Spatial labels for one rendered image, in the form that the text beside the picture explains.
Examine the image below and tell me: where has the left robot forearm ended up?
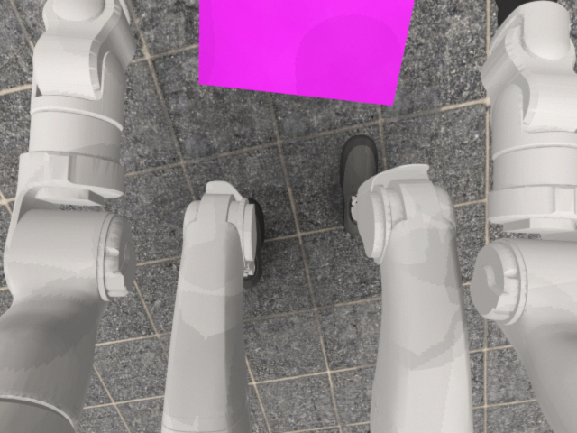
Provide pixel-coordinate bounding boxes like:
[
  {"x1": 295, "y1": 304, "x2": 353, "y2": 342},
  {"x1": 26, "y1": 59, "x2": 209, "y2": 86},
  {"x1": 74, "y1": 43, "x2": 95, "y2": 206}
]
[{"x1": 4, "y1": 0, "x2": 136, "y2": 294}]

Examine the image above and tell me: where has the left robot upper arm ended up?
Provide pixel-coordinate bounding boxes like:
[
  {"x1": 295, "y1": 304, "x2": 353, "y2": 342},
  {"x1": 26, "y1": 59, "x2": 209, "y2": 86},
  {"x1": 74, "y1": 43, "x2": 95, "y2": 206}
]
[{"x1": 0, "y1": 209, "x2": 137, "y2": 433}]

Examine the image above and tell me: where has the right robot thigh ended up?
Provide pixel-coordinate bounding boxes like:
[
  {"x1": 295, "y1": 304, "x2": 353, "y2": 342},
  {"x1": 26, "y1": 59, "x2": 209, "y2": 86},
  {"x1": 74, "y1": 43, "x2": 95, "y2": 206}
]
[{"x1": 362, "y1": 179, "x2": 473, "y2": 433}]

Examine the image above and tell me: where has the right robot forearm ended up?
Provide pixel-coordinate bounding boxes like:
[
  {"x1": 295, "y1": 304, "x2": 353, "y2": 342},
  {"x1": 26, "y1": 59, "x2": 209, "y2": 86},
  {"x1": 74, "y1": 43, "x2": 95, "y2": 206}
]
[{"x1": 481, "y1": 1, "x2": 577, "y2": 242}]

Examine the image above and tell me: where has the right robot hand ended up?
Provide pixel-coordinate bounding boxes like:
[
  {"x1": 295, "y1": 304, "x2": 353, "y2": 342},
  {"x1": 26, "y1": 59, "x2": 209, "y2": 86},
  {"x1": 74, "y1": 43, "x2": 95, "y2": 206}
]
[{"x1": 495, "y1": 0, "x2": 557, "y2": 27}]

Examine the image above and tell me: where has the left robot thigh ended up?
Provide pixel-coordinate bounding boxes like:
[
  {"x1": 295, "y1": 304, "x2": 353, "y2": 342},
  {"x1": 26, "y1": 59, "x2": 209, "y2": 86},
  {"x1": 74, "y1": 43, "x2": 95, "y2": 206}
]
[{"x1": 161, "y1": 194, "x2": 257, "y2": 433}]

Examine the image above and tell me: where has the right robot upper arm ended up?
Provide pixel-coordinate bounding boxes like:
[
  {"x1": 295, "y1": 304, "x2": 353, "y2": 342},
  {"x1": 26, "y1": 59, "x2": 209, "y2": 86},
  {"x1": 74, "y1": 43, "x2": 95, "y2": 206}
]
[{"x1": 470, "y1": 237, "x2": 577, "y2": 433}]

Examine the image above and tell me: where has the carton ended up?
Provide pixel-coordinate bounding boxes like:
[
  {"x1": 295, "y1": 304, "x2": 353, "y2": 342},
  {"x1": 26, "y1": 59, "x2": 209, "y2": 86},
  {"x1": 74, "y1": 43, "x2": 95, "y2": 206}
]
[{"x1": 198, "y1": 0, "x2": 415, "y2": 106}]

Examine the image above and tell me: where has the robot thigh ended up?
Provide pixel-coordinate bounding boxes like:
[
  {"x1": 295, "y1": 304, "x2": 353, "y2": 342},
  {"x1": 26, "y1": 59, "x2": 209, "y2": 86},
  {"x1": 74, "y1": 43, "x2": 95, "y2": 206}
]
[
  {"x1": 362, "y1": 179, "x2": 473, "y2": 433},
  {"x1": 161, "y1": 194, "x2": 257, "y2": 433}
]

